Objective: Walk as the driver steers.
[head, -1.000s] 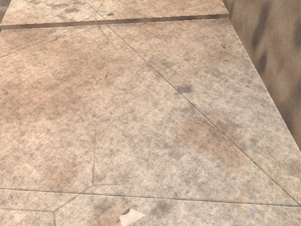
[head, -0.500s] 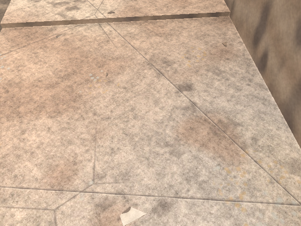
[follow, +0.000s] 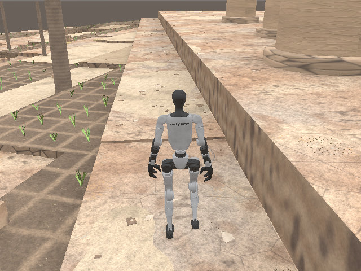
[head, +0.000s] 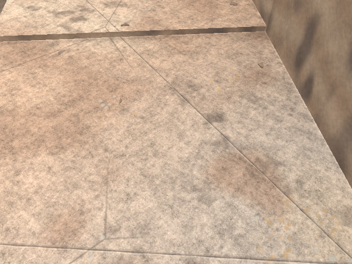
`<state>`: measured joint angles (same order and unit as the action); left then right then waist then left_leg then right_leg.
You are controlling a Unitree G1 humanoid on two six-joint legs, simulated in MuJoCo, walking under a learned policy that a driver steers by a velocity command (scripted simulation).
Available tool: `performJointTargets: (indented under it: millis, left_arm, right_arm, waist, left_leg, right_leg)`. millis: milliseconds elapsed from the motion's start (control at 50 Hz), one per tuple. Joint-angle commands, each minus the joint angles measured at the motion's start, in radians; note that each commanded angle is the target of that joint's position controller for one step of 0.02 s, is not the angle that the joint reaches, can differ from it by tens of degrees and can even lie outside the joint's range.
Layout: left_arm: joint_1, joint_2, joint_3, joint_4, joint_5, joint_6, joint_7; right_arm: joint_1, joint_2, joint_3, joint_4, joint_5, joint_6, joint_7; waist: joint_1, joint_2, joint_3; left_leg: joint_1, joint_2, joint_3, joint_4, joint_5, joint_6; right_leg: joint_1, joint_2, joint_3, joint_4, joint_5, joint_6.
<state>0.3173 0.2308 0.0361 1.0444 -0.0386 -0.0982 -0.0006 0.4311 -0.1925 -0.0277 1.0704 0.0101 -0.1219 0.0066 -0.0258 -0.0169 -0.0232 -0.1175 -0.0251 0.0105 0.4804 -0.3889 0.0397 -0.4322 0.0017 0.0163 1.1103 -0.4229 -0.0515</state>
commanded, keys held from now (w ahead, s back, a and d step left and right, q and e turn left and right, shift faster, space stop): w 1.00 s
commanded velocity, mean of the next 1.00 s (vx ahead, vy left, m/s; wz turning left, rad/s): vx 0.48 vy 0.00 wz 0.00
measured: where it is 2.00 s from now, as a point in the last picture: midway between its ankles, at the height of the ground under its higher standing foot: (170, 151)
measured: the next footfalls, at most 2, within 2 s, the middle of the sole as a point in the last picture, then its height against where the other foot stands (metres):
right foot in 0.30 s outside the picture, level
left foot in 0.84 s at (144, 235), level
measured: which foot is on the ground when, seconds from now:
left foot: down 0.00-0.32, up 0.34-0.82, down 0.84-1.00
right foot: up 0.00-0.28, down 0.30-0.86, up 0.88-1.00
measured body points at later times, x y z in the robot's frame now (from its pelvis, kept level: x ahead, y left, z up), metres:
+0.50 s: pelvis +0.27 -0.05 +0.01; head +0.28 -0.05 +0.46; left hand +0.32 +0.21 -0.13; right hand +0.35 -0.31 -0.12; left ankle +0.27 +0.11 -0.64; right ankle +0.31 -0.13 -0.73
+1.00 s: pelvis +0.56 +0.03 +0.01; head +0.58 +0.05 +0.46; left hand +0.61 +0.30 -0.13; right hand +0.65 -0.23 -0.11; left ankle +0.60 +0.12 -0.73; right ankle +0.51 -0.13 -0.64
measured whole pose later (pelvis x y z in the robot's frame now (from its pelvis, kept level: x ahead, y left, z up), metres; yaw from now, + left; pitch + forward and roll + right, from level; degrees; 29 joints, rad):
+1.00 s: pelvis +0.56 +0.03 +0.01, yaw +0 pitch +1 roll +0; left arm 0.26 0.28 0.05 0.96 -0.02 -0.09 0.00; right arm 0.22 -0.24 -0.05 0.90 0.00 -0.10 0.03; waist -0.01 -0.03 0.02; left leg -0.29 -0.03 0.06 0.41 -0.15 0.06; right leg -0.49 -0.08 0.02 1.15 -0.32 -0.05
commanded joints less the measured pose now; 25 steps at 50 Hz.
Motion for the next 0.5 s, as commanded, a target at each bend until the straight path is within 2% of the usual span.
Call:
performJointTargets:
  millis: [20, 40, 60, 100, 120, 140, 160, 180, 200, 220, 240, 260, 280, 300, 320, 340, 360, 380, 400, 420, 440, 460, 500]
  left_arm:
    - [-0.196, 0.073, 0.018, -0.138, 0.001, -0.044, -0.015]
    - [-0.206, 0.057, 0.016, -0.148, 0.004, -0.039, -0.021]
    - [-0.217, 0.037, 0.011, -0.157, 0.005, -0.033, -0.029]
    - [-0.299, 0.002, -0.007, -0.197, 0.014, -0.024, -0.037]
    - [-0.356, -0.011, -0.015, -0.222, 0.017, -0.020, -0.038]
    - [-0.394, -0.006, -0.016, -0.242, 0.017, -0.016, -0.038]
    - [-0.415, 0.014, -0.014, -0.257, 0.013, -0.011, -0.038]
    - [-0.428, 0.036, -0.010, -0.270, 0.008, -0.008, -0.038]
    - [-0.437, 0.058, -0.005, -0.280, 0.006, -0.007, -0.039]
    - [-0.426, 0.083, 0.005, -0.285, 0.006, -0.010, -0.039]
    - [-0.387, 0.107, 0.018, -0.280, 0.007, -0.011, -0.039]
    - [-0.289, 0.136, 0.035, -0.255, 0.005, -0.010, -0.036]
    - [-0.128, 0.172, 0.057, -0.205, 0.000, -0.004, -0.030]
    - [0.044, 0.218, 0.075, -0.163, 0.005, 0.004, -0.021]
    - [0.153, 0.311, 0.092, -0.135, 0.034, 0.005, -0.024]
    - [0.131, 0.222, 0.067, -0.125, 0.033, 0.007, -0.028]
    - [0.011, 0.174, 0.051, -0.138, 0.024, 0.000, -0.028]
    - [-0.093, 0.135, 0.038, -0.163, 0.025, -0.007, -0.030]
    - [-0.155, 0.107, 0.029, -0.170, 0.036, -0.015, -0.037]
    - [-0.184, 0.086, 0.022, -0.166, 0.047, -0.021, -0.040]
    - [-0.188, 0.078, 0.019, -0.156, 0.047, -0.022, -0.043]
    - [-0.170, 0.081, 0.019, -0.142, 0.043, -0.024, -0.043]
    - [-0.130, 0.112, 0.024, -0.121, 0.042, -0.028, -0.031]
  right_arm:
    - [0.161, -0.097, -0.004, 0.016, -0.006, 0.015, 0.003]
    - [0.164, -0.072, 0.004, 0.015, -0.008, 0.026, 0.000]
    - [0.154, -0.065, 0.009, 0.006, -0.010, 0.035, -0.007]
    - [0.085, -0.092, 0.010, -0.031, -0.016, 0.039, -0.025]
    - [0.078, -0.119, 0.005, -0.042, -0.015, 0.037, -0.033]
    - [0.097, -0.152, -0.003, -0.041, -0.010, 0.032, -0.038]
    - [0.115, -0.175, -0.011, -0.034, -0.002, 0.027, -0.040]
    - [0.121, -0.181, -0.016, -0.029, 0.006, 0.024, -0.041]
    - [0.124, -0.179, -0.020, -0.026, 0.012, 0.023, -0.041]
    - [0.120, -0.181, -0.024, -0.025, 0.011, 0.024, -0.039]
    - [0.115, -0.191, -0.030, -0.027, 0.005, 0.030, -0.038]
    - [0.104, -0.199, -0.035, -0.030, -0.005, 0.041, -0.037]
    - [0.090, -0.192, -0.033, -0.038, -0.013, 0.052, -0.034]
    - [0.074, -0.172, -0.023, -0.064, -0.024, 0.055, -0.030]
    - [0.223, 0.002, 0.022, -0.078, -0.022, 0.037, -0.012]
    - [0.179, -0.053, 0.011, -0.061, 0.007, 0.003, -0.001]
    - [0.055, -0.130, -0.013, -0.112, 0.040, -0.015, 0.002]
    - [-0.032, -0.153, -0.016, -0.138, 0.043, -0.022, -0.005]
    - [-0.065, -0.152, -0.025, -0.141, 0.032, -0.015, -0.015]
    - [-0.039, -0.139, -0.032, -0.137, 0.019, 0.001, -0.021]
    - [-0.013, -0.112, -0.031, -0.132, 0.016, 0.018, -0.025]
    - [-0.005, -0.094, -0.030, -0.132, 0.014, 0.030, -0.028]
    - [-0.065, -0.105, -0.037, -0.162, 0.004, 0.040, -0.033]
  waist:
    - [-0.036, 0.076, 0.138]
    - [-0.030, 0.090, 0.135]
    - [-0.022, 0.095, 0.137]
    - [-0.012, 0.088, 0.168]
    - [-0.021, 0.092, 0.176]
    - [-0.027, 0.111, 0.174]
    - [-0.023, 0.129, 0.179]
    - [-0.015, 0.134, 0.187]
    - [-0.006, 0.131, 0.188]
    - [0.012, 0.131, 0.166]
    - [0.041, 0.147, 0.118]
    - [0.093, 0.169, 0.041]
    - [0.169, 0.171, -0.054]
    - [0.235, 0.127, -0.164]
    - [0.149, -0.183, -0.371]
    - [0.168, -0.194, -0.388]
    - [0.134, -0.160, -0.165]
    - [0.100, -0.046, -0.071]
    - [0.060, 0.009, -0.010]
    - [0.015, -0.015, 0.000]
    - [-0.007, -0.042, 0.012]
    - [-0.017, -0.049, 0.028]
    - [-0.018, -0.044, 0.070]
  left_leg:
    - [0.362, 0.320, -0.340, -0.251, 0.520, 0.168]
    - [0.328, 0.288, -0.281, -0.273, 0.541, 0.149]
    - [0.278, 0.260, -0.230, -0.299, 0.540, 0.139]
    - [0.085, 0.196, -0.129, -0.355, 0.501, 0.126]
    - [0.000, 0.176, -0.096, -0.387, 0.474, 0.124]
    - [-0.037, 0.185, -0.095, -0.424, 0.461, 0.129]
    - [-0.029, 0.205, -0.100, -0.442, 0.461, 0.133]
    - [0.008, 0.221, -0.095, -0.441, 0.476, 0.129]
    - [0.060, 0.235, -0.090, -0.420, 0.530, 0.121]
    - [0.119, 0.248, -0.083, -0.371, 0.661, 0.107]
    - [0.173, 0.259, -0.074, -0.294, 0.845, 0.092]
    - [0.206, 0.256, -0.056, -0.164, 1.032, 0.076]
    - [0.172, 0.225, -0.029, 0.033, 1.122, 0.053]
    - [-0.041, 0.191, -0.026, 0.307, 0.900, 0.029]
    - [-0.402, -0.010, -0.036, 0.751, 0.168, -0.032]
    - [-0.512, -0.032, -0.171, 0.927, -0.139, -0.011]
    - [-0.616, 0.031, -0.148, 0.968, -0.091, 0.011]
    - [-0.581, 0.093, -0.123, 0.923, 0.009, 0.025]
    - [-0.526, 0.132, -0.102, 0.858, 0.070, 0.025]
    - [-0.448, 0.167, -0.110, 0.804, 0.106, 0.026]
    - [-0.406, 0.176, -0.107, 0.767, 0.111, 0.023]
    - [-0.394, 0.181, -0.095, 0.735, 0.107, 0.017]
    - [-0.447, 0.194, -0.080, 0.652, 0.166, -0.005]
  right_leg:
    - [-0.603, -0.094, 0.011, 0.132, 0.088, -0.029]
    - [-0.568, -0.102, -0.010, 0.095, 0.115, -0.022]
    - [-0.526, -0.100, -0.032, 0.035, 0.156, -0.012]
    - [-0.358, -0.075, -0.073, -0.199, 0.299, 0.017]
    - [-0.250, -0.052, -0.092, -0.322, 0.375, 0.027]
    - [-0.167, -0.032, -0.105, -0.396, 0.416, 0.031]
    - [-0.126, -0.023, -0.101, -0.440, 0.436, 0.027]
    - [-0.120, -0.021, -0.088, -0.486, 0.447, 0.015]
    - [-0.117, -0.017, -0.080, -0.530, 0.451, 0.000]
    - [-0.090, -0.005, -0.077, -0.562, 0.446, -0.017]
    - [-0.031, 0.017, -0.084, -0.565, 0.428, -0.033]
    - [0.081, 0.044, -0.098, -0.548, 0.396, -0.054]
    - [0.272, 0.062, -0.108, -0.552, 0.383, -0.082]
    - [0.570, -0.066, 0.035, -0.525, 0.345, -0.131]
    - [0.915, -0.367, 0.569, -0.629, 0.106, -0.322]
    - [0.869, -0.392, 0.819, -0.838, -0.007, -0.329]
    - [0.691, -0.360, 0.661, -0.862, -0.014, -0.268]
    - [0.502, -0.325, 0.503, -0.885, 0.077, -0.233]
    - [0.343, -0.284, 0.384, -0.913, 0.188, -0.208]
    - [0.246, -0.242, 0.294, -0.940, 0.233, -0.188]
    - [0.188, -0.221, 0.248, -0.966, 0.238, -0.187]
    - [0.145, -0.210, 0.210, -0.989, 0.255, -0.194]
    - [0.113, -0.204, 0.164, -1.027, 0.273, -0.209]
